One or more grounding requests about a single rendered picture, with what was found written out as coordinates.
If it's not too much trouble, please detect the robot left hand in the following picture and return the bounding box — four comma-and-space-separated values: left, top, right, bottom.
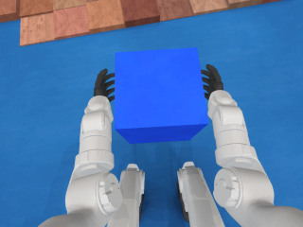
93, 68, 115, 102

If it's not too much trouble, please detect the robot right upper arm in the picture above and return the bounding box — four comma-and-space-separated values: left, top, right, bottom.
213, 166, 303, 227

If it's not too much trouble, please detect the robot right forearm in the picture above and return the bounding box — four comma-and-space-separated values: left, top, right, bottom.
207, 90, 275, 199

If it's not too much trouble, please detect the right robot foot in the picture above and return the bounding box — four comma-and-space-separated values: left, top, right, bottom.
177, 181, 189, 222

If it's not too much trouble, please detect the robot right hand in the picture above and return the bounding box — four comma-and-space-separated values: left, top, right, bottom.
201, 64, 223, 100

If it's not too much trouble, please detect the carton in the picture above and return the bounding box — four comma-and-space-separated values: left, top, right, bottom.
115, 47, 209, 144

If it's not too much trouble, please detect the robot left forearm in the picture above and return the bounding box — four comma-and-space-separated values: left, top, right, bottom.
65, 96, 115, 209

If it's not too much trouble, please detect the left robot thigh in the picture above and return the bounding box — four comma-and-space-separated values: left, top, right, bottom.
106, 167, 145, 227

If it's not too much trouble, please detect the robot left upper arm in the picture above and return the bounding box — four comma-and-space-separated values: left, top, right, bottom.
38, 171, 123, 227

